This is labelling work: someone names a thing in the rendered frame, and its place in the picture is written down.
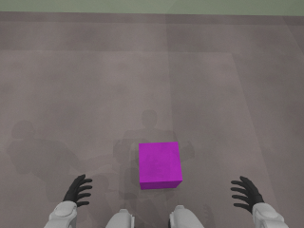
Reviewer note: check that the left robot hand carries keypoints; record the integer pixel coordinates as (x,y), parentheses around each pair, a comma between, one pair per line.
(73,192)

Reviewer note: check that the left robot forearm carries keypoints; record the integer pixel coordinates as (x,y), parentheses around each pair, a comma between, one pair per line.
(63,216)

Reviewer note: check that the right robot forearm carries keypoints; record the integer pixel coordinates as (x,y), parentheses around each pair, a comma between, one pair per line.
(265,216)

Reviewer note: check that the robot right shin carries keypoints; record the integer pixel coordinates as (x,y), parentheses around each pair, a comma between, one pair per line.
(179,207)

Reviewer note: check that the carton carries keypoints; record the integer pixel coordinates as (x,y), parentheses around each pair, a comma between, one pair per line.
(159,165)

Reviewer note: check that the robot right thigh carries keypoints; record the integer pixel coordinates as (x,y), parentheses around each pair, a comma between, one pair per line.
(184,218)

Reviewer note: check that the right robot hand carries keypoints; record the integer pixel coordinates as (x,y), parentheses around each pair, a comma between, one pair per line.
(253,196)

